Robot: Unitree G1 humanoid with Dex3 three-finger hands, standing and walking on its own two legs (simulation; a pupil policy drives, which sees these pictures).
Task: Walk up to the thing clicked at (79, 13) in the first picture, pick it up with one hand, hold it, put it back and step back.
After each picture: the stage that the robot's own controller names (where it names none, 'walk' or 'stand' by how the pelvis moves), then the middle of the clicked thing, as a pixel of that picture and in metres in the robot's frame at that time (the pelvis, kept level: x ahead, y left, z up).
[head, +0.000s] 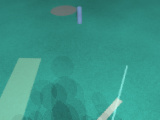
stand; (79, 15) +2.16 +0.12 -0.65
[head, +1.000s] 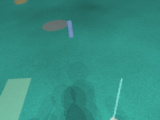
walk; (70, 29) +2.01 +0.33 -0.63
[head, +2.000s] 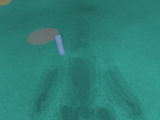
walk; (60, 45) +1.42 +0.42 -0.65
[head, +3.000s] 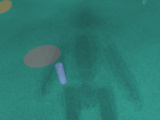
walk; (61, 73) +0.97 +0.33 -0.65
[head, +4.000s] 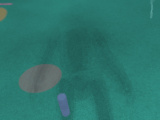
walk; (63, 105) +0.65 +0.24 -0.64
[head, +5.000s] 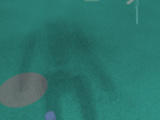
stand; out of the picture +0.50 +0.23 -0.64
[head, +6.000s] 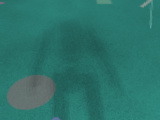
stand; out of the picture +0.47 +0.21 -0.65
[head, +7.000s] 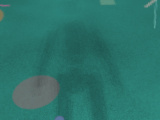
stand; out of the picture +0.48 +0.21 -0.66
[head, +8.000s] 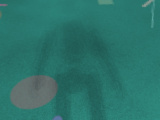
stand; out of the picture +0.48 +0.21 -0.66
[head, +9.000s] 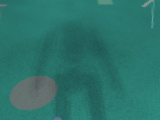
stand; out of the picture +0.47 +0.21 -0.66
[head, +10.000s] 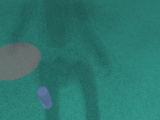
go down; (45, 98) +0.50 +0.23 -0.56
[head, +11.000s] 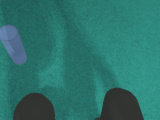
go down; (14, 47) +0.54 +0.28 -0.25
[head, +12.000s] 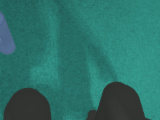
close in; (1, 35) +0.54 +0.29 -0.23
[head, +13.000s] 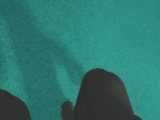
close; out of the picture +0.52 +0.33 -0.16
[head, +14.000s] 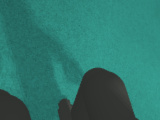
lift; out of the picture +0.49 +0.31 -0.16
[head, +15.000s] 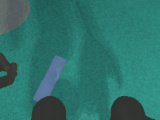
hold; (50, 79) +0.45 +0.19 -0.37
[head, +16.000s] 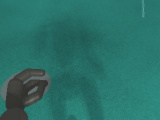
close; out of the picture +0.39 +0.14 -0.69
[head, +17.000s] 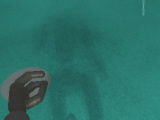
close; out of the picture +0.39 +0.15 -0.70
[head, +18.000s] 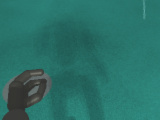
stand; out of the picture +0.39 +0.15 -0.70
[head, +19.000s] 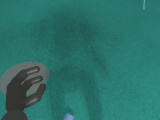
stand; out of the picture +0.40 +0.16 -0.69
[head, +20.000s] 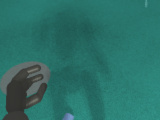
stand; out of the picture +0.40 +0.18 -0.68
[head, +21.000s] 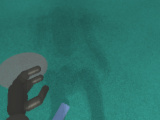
stand; out of the picture +0.43 +0.19 -0.65
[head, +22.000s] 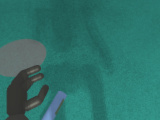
stand; (53, 109) +0.44 +0.21 -0.60
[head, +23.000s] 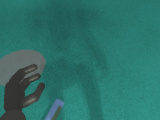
close; (51, 117) +0.43 +0.22 -0.66
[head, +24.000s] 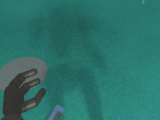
stand; out of the picture +0.44 +0.23 -0.67
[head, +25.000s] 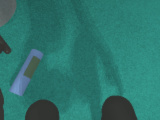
crouch; (27, 71) +0.49 +0.26 -0.41
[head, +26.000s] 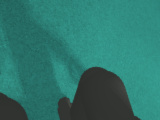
lower; out of the picture +0.46 +0.33 -0.26
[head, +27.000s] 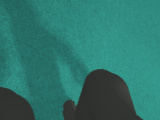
lower; out of the picture +0.46 +0.34 -0.25
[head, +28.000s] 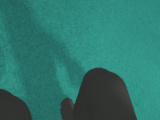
lower; out of the picture +0.46 +0.34 -0.25
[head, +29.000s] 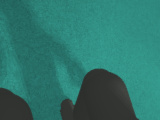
lower; out of the picture +0.47 +0.35 -0.26
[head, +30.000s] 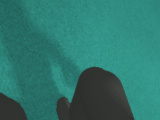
rest; out of the picture +0.46 +0.35 -0.26
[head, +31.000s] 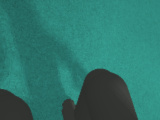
withdraw; out of the picture +0.47 +0.35 -0.26
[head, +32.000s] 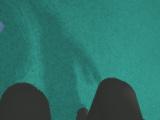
stand; out of the picture +0.48 +0.33 -0.28
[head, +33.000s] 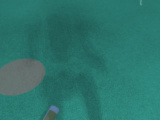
stand; out of the picture +0.45 +0.26 -0.64
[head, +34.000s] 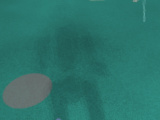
stand; out of the picture +0.45 +0.26 -0.69
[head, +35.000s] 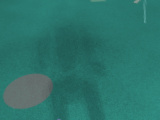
stand; out of the picture +0.45 +0.26 -0.69
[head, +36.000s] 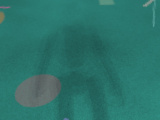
stand; out of the picture +0.48 +0.25 -0.74
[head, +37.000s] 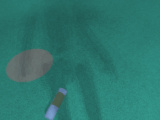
walk; (56, 103) +0.55 +0.26 -0.71
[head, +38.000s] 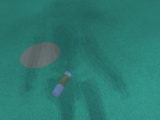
walk; (62, 83) +0.83 +0.30 -0.73
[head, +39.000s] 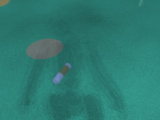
stand; (62, 73) +1.05 +0.27 -0.73
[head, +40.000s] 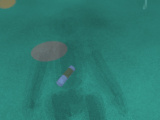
stand; (66, 75) +1.05 +0.24 -0.75
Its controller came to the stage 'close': yes
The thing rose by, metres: 0.04
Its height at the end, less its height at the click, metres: -0.09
